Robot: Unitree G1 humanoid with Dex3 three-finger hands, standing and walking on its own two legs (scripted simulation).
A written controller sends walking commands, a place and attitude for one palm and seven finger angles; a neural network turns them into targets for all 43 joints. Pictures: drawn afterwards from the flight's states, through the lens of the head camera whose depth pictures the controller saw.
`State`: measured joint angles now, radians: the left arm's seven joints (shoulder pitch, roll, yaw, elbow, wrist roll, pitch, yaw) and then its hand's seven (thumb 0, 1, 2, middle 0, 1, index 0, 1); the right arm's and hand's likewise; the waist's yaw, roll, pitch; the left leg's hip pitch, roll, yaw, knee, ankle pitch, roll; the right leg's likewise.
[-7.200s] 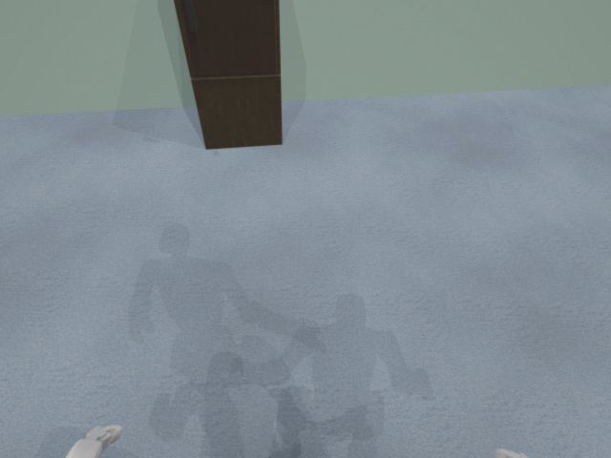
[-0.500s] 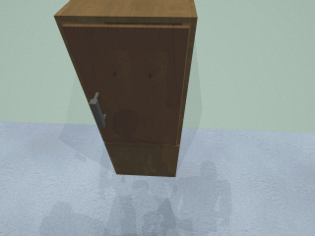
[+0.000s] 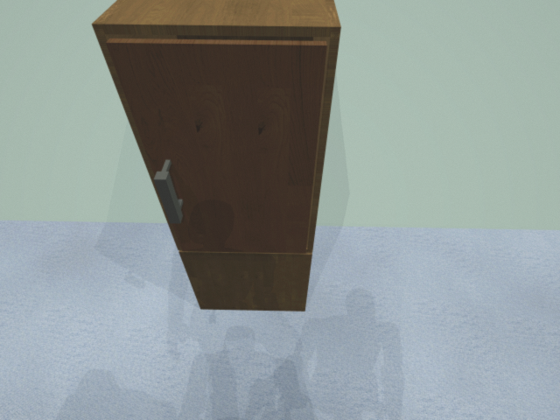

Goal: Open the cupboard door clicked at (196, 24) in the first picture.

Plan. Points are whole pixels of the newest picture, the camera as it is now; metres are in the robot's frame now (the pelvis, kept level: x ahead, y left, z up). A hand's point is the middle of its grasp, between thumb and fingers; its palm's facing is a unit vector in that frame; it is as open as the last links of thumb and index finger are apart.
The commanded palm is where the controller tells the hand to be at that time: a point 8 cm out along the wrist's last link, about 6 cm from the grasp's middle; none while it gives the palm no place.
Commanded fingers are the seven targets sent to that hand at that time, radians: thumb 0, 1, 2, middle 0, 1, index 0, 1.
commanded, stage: look again from close up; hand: left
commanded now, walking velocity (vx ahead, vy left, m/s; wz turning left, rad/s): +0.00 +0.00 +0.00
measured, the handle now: (171, 191) +0.59 +0.28 -0.07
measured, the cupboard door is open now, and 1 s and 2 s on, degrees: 0 0 0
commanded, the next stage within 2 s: shuffle to correct the standing spot in 0.14 s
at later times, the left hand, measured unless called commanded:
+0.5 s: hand out of the picture -0.03 +0.16 -0.18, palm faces +0.10 -0.98 -0.15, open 7.4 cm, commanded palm none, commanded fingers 0.00 0.90 0.90 -0.20 -0.30 -0.20 -0.30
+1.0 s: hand out of the picture +0.12 +0.19 -0.17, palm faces +0.02 -0.98 -0.21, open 7.3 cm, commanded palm none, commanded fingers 0.00 0.90 0.90 -0.20 -0.30 -0.20 -0.30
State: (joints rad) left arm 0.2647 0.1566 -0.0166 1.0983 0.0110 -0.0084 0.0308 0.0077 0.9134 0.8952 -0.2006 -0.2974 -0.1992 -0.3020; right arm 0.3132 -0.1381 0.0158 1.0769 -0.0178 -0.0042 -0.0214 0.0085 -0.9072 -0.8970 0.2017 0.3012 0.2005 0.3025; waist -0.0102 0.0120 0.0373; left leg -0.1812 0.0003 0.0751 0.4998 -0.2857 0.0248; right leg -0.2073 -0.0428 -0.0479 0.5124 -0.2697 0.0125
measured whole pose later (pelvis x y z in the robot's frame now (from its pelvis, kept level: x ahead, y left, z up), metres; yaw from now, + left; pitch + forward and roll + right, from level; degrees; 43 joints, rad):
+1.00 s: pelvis +0.05 +0.02 +0.00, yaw +0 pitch +0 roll +1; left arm 0.18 0.14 0.02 1.02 0.01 -0.02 0.04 0.00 0.93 0.90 -0.20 -0.30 -0.20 -0.30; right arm 0.32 -0.09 0.00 1.10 -0.01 -0.01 -0.04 0.01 -0.91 -0.90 0.20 0.30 0.20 0.30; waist -0.02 0.00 0.04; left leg -0.13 -0.04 0.10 0.48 -0.35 0.04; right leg -0.28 -0.02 -0.11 0.57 -0.30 -0.05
